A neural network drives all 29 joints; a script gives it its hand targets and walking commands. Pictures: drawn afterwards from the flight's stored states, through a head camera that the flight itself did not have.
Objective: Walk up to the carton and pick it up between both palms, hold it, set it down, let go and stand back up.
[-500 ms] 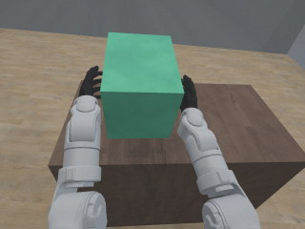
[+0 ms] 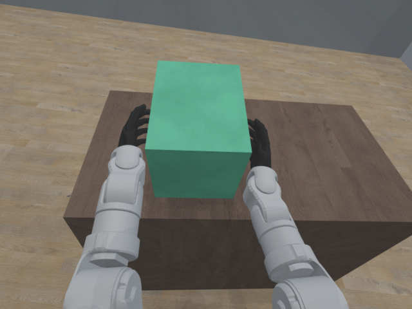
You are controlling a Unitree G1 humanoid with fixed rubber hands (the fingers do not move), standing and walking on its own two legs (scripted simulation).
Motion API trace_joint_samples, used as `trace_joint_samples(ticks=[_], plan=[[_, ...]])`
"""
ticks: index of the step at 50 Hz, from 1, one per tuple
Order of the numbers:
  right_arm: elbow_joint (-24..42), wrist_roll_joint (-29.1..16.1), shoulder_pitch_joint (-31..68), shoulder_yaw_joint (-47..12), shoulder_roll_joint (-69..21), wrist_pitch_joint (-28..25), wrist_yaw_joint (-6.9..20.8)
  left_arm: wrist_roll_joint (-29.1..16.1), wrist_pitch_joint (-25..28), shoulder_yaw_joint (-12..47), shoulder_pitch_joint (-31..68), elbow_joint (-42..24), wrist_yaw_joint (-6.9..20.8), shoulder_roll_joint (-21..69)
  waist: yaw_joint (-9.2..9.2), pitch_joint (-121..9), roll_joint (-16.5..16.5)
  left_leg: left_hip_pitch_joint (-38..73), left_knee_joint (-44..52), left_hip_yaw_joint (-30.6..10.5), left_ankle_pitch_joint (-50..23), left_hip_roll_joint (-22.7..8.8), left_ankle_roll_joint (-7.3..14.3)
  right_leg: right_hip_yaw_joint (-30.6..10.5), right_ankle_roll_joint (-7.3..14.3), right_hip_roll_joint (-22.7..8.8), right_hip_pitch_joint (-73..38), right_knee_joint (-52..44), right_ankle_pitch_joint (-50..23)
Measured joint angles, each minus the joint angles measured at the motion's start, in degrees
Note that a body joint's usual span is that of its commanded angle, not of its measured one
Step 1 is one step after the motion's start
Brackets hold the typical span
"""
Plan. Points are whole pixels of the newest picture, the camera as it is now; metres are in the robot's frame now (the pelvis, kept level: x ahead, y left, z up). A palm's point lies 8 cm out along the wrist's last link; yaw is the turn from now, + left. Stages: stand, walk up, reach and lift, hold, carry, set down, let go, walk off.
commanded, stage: set down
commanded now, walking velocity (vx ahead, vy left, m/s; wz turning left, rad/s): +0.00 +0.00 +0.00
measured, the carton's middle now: (196, 131) +0.42 +0.00 +0.13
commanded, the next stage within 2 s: none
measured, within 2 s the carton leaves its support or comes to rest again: rests again in 1.74 s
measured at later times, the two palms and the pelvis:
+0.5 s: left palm (131, 142) +0.41 +0.13 +0.10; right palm (254, 158) +0.38 -0.12 +0.09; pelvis +0.01 +0.01 +0.00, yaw -1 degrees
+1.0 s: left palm (134, 144) +0.43 +0.12 +0.08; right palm (252, 158) +0.39 -0.12 +0.08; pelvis +0.01 +0.00 +0.00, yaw -2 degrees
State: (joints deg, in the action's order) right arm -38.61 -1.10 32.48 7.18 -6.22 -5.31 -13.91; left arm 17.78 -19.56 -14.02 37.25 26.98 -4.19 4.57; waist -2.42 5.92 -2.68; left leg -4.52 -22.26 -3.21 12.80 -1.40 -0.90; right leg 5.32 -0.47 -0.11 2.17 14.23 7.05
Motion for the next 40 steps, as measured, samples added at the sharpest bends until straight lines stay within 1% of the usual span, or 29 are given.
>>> trace_joint_samples(ticks=[6,11,18,21,30,34,40], plan=[[-1.7,-0.6,1.2,0.4,0.8,-0.1,0.1,0.1,1.0,-0.3,1.7,3.2,-0.6,-0.1,-0.07,-2.1,0.4,-0.5,-0.2,0.8,0.6,0.0,0.4,-0.8,-0.3,-0.1,0.6,-0.3,0.0],[-4.3,0.2,2.9,2.3,0.6,0.0,0.5,1.3,1.6,-1.9,3.7,6.5,-0.5,0.1,0.31,-2.4,1.0,0.3,0.1,1.4,0.8,0.1,0.6,-1.3,-0.5,-0.2,0.0,-0.5,0.1],[-7.5,3.3,4.2,6.1,-0.7,-0.8,1.3,2.0,3.5,-4.3,5.2,11.1,-0.2,0.2,1.02,-1.7,1.4,0.7,0.5,1.5,0.7,0.2,0.6,-1.4,-0.5,-0.3,-0.4,-0.9,0.0],[-8.4,4.8,4.4,7.6,-1.3,-1.7,1.6,1.5,4.7,-4.4,5.3,12.7,-0.3,-0.1,1.19,-1.8,1.5,0.0,0.5,1.3,0.5,0.2,0.5,-1.2,-0.4,-0.2,0.2,-1.1,-0.2],[-10.6,8.4,4.6,11.6,-2.1,-4.5,2.3,0.4,10.4,-5.2,6.5,19.3,-1.0,-0.6,1.24,-4.2,1.7,-3.0,0.5,0.9,0.1,-0.1,0.1,-0.8,-0.1,0.1,3.0,-1.1,-0.5],[-12.2,10.6,5.8,14.0,-2.5,-4.7,2.6,1.1,12.1,-6.9,8.1,23.0,-1.0,-0.9,1.13,-5.0,1.6,-3.4,1.1,1.1,-0.3,-0.2,0.1,-1.1,-0.1,0.1,3.9,-1.1,-0.7],[-13.5,14.1,7.3,18.1,-3.5,-5.2,3.1,2.6,14.1,-10.1,10.3,27.0,-0.4,-1.0,1.6,-5.6,1.4,-3.8,2.3,1.9,-0.9,-0.2,0.2,-1.8,0.0,0.1,5.1,-1.1,-0.9]])
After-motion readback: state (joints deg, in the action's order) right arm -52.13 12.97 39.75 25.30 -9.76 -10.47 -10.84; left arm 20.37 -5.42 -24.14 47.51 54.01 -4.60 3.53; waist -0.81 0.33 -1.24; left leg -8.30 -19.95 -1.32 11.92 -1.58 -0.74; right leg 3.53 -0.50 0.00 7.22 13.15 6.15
